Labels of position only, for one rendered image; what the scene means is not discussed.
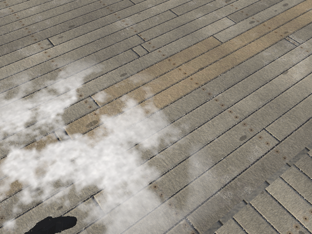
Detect robot left hand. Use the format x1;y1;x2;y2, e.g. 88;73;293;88
24;215;77;234

